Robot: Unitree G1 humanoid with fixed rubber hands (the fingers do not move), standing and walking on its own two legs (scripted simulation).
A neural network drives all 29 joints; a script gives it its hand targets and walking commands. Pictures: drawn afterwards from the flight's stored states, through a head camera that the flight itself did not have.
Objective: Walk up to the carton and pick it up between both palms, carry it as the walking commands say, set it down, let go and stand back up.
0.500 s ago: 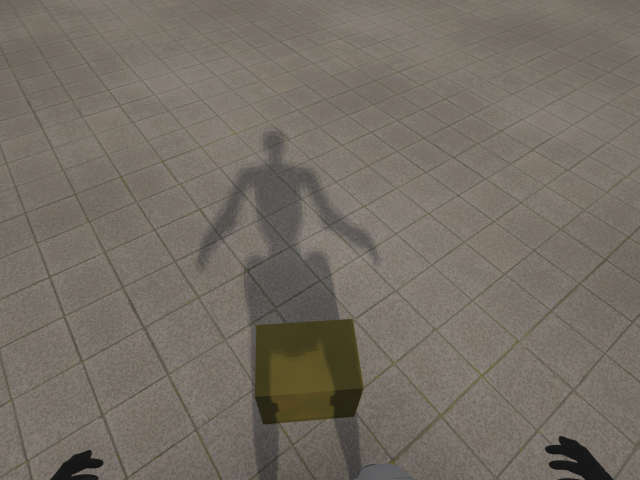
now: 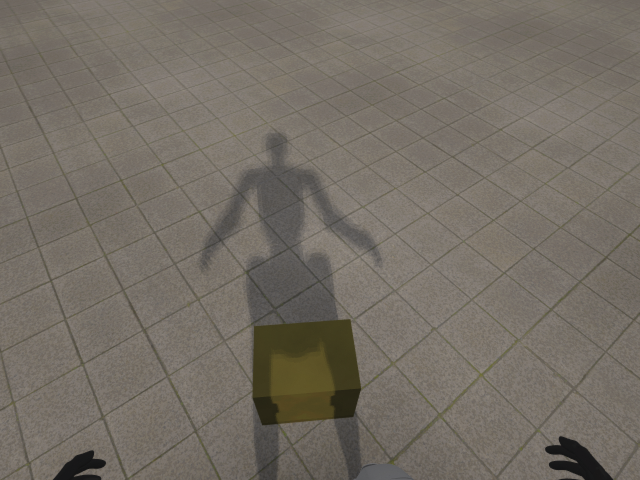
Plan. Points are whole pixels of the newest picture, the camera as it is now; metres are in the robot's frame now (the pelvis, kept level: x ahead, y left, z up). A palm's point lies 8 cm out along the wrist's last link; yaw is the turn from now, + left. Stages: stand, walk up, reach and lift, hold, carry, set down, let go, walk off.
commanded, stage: walk up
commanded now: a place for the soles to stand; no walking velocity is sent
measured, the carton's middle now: (305, 373) +0.48 +0.01 -0.62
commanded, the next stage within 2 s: reach and lift in 0.34 s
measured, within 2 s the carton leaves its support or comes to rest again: neither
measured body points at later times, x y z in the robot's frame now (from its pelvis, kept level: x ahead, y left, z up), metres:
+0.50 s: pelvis +0.00 +0.00 +0.00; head +0.04 -0.02 +0.45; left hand +0.14 +0.31 -0.08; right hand +0.13 -0.33 -0.09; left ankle -0.01 +0.10 -0.71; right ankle +0.05 -0.13 -0.71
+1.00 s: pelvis +0.01 +0.01 -0.02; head +0.15 +0.02 +0.41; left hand +0.26 +0.29 -0.12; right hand +0.26 -0.28 -0.10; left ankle -0.01 +0.10 -0.71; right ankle +0.06 -0.13 -0.71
